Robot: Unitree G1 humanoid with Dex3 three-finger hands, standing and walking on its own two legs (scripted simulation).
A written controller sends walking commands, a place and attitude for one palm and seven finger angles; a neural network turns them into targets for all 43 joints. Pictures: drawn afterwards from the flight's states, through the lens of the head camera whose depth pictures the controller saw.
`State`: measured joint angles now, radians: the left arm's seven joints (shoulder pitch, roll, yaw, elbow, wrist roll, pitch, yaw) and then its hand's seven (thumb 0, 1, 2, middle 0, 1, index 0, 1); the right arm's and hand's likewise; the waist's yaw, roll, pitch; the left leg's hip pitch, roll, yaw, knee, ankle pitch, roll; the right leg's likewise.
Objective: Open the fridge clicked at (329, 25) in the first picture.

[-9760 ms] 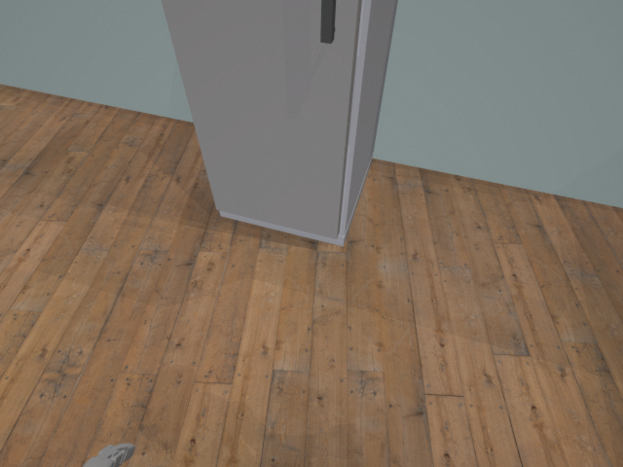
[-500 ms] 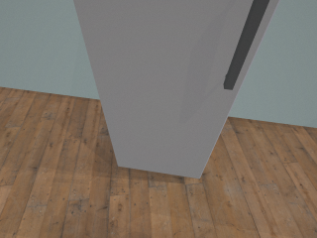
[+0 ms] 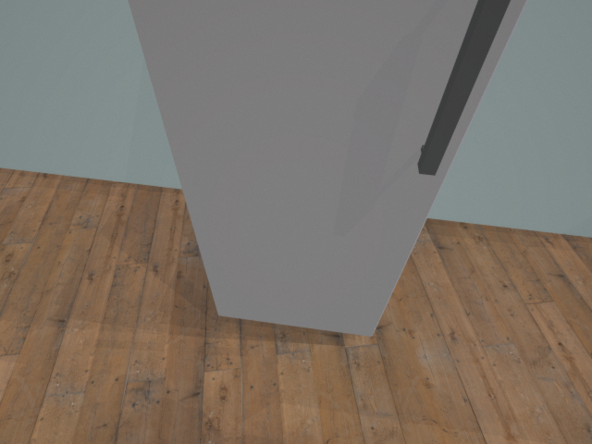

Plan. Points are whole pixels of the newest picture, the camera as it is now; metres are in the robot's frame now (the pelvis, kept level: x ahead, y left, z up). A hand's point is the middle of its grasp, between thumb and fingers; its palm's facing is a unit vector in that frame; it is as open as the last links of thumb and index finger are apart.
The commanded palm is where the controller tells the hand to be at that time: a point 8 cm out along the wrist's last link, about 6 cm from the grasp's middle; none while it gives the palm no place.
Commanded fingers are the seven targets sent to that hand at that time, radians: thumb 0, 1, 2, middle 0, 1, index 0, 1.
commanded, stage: look again from close up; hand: right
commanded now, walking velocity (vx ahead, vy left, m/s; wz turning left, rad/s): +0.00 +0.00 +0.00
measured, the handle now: (463, 62) +0.55 -0.18 +0.26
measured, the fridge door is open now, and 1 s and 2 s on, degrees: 0 0 0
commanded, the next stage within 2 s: shuffle to correct the standing spot in 0.30 s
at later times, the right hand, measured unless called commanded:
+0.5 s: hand out of the picture +0.08 -0.23 -0.16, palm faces -0.01 +0.95 -0.33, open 7.4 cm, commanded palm none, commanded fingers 0.00 -0.90 -0.90 0.20 0.30 0.20 0.30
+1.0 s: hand out of the picture +0.09 -0.17 -0.19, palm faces +0.08 +0.98 -0.19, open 7.4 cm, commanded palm none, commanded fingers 0.00 -0.90 -0.90 0.20 0.30 0.20 0.30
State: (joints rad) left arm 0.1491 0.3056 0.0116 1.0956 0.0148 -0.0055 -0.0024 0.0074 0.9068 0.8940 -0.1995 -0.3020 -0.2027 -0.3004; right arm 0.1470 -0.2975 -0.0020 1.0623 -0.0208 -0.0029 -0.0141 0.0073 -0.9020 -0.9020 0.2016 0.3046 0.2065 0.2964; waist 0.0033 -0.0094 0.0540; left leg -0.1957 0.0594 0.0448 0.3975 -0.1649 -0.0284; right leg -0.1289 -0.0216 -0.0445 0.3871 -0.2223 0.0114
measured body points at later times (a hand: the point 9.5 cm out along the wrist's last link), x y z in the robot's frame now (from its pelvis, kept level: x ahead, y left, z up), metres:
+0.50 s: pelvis +0.02 +0.01 +0.00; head +0.02 +0.01 +0.45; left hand +0.08 +0.29 -0.14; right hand +0.08 -0.28 -0.13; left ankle +0.03 +0.14 -0.74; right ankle -0.01 -0.12 -0.74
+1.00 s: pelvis +0.10 +0.00 -0.02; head +0.12 +0.00 +0.43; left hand +0.01 +0.20 -0.17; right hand +0.09 -0.22 -0.17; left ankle +0.08 +0.10 -0.74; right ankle +0.01 -0.12 -0.73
